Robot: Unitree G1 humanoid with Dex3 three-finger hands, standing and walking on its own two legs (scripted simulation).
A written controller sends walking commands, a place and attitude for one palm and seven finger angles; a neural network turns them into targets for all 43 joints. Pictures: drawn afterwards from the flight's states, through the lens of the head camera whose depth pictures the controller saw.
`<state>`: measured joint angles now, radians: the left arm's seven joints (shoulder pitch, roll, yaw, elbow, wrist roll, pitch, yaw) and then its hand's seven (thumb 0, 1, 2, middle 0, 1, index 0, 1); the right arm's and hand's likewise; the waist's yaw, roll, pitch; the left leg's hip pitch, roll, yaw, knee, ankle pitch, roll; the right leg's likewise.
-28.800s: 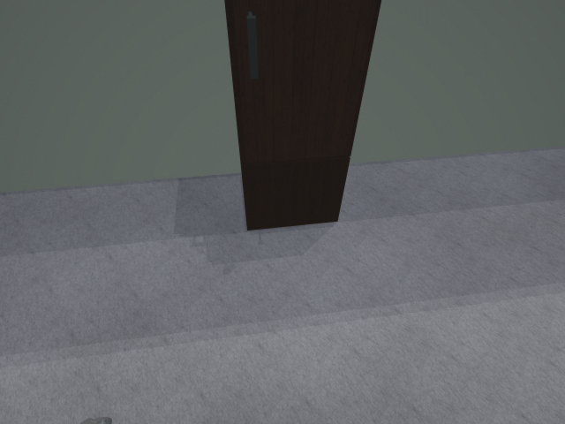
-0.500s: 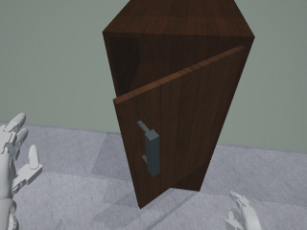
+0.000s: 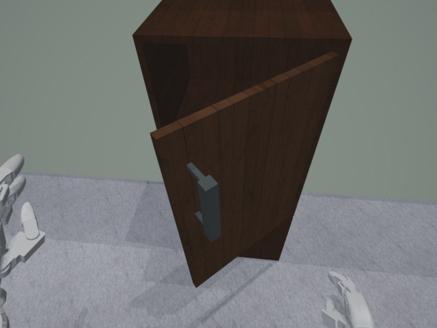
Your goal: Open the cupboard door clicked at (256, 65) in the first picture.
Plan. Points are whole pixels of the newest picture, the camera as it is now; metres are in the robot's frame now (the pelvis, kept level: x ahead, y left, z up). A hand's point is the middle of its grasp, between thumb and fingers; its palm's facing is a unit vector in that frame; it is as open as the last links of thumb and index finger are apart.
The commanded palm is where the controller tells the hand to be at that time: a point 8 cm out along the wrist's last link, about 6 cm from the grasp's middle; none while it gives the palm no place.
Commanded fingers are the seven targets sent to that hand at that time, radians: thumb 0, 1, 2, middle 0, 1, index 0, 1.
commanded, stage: step back with the hand held close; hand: left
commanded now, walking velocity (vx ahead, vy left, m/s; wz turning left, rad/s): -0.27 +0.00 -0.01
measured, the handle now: (203, 203) +0.31 +0.06 +0.09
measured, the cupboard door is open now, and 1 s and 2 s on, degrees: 43 43 43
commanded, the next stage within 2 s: stop stepping back and stand still in 0.96 s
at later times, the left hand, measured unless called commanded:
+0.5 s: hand out of the picture +0.12 +0.30 +0.15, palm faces +0.42 -0.76 -0.49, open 7.5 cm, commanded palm +0.05 +0.33 +0.17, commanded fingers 0.00 0.90 0.90 -0.20 -0.30 -0.20 -0.30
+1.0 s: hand out of the picture +0.05 +0.30 +0.17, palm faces +0.38 -0.84 -0.39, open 7.5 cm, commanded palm -0.02 +0.35 +0.17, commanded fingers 0.00 0.90 0.90 -0.20 -0.30 -0.20 -0.30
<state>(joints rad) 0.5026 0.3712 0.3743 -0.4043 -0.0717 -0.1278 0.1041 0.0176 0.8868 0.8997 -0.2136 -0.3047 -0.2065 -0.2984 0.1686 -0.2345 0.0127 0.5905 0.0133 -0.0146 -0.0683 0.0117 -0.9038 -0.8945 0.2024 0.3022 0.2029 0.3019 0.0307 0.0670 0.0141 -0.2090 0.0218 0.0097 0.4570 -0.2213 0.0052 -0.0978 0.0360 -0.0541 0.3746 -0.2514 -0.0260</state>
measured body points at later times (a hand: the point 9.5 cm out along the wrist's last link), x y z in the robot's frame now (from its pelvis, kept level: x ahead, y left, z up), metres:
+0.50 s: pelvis -0.08 +0.03 -0.02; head -0.06 +0.04 +0.43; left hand +0.09 +0.34 +0.18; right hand +0.09 -0.20 -0.09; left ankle +0.01 +0.12 -0.74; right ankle -0.03 -0.09 -0.74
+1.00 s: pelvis -0.16 +0.05 +0.00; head -0.14 +0.08 +0.44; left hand +0.02 +0.34 +0.19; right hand +0.02 -0.16 -0.07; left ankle -0.02 +0.13 -0.74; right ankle -0.30 -0.07 -0.71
